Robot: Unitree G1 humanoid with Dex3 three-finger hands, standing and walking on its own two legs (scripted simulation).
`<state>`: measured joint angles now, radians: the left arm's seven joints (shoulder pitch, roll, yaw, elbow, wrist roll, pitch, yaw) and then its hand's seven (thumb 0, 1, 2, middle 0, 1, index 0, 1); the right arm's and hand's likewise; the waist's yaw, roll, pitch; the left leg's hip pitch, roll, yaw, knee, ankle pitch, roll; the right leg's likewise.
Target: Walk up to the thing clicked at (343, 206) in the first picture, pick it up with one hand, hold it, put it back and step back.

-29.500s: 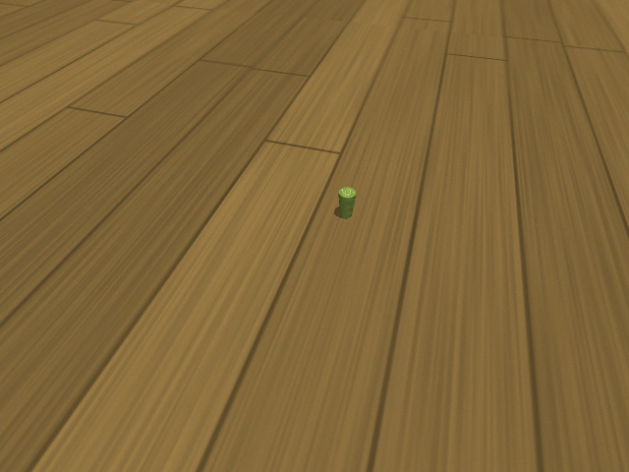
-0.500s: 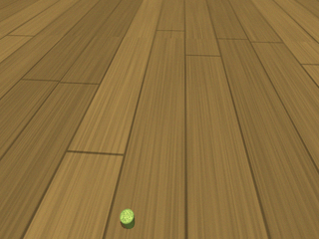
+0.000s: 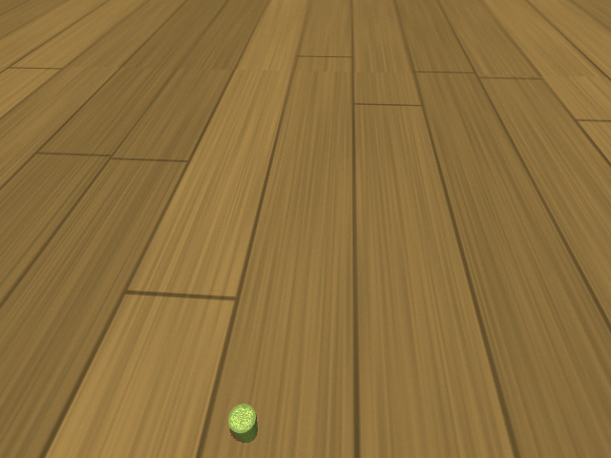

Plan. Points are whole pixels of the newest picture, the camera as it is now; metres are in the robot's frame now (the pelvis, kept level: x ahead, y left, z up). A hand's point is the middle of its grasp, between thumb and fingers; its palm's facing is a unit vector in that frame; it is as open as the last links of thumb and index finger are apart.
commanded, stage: stand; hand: left
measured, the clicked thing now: (245, 425) +0.38 +0.21 -0.71
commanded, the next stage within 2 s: step back in 0.32 s
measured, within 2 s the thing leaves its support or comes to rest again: neither
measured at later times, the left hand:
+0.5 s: hand out of the picture +0.08 +0.27 -0.16, palm faces +0.03 -0.93 -0.37, open 7.4 cm
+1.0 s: hand out of the picture +0.00 +0.30 -0.18, palm faces -0.09 -0.92 -0.38, open 7.4 cm
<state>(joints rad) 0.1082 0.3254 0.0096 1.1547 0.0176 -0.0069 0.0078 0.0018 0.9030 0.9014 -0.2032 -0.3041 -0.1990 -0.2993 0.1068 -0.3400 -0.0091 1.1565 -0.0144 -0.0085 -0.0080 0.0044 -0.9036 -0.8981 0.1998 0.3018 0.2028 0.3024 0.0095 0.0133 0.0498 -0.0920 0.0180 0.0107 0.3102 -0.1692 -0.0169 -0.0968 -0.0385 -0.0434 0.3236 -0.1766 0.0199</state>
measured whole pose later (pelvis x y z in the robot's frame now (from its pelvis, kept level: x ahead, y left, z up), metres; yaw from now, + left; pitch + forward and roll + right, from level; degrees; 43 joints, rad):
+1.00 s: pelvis -0.12 +0.04 -0.03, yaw -4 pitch -2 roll +0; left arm 0.11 0.39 0.07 0.88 0.02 0.06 0.02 0.00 0.90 0.90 -0.20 -0.30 -0.20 -0.30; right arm 0.13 -0.35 -0.04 0.84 -0.02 0.02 -0.02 0.00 -0.90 -0.90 0.20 0.30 0.21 0.30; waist -0.02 -0.02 0.21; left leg -0.37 0.00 0.06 0.65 -0.25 0.05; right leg -0.33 0.04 0.10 0.92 -0.52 0.01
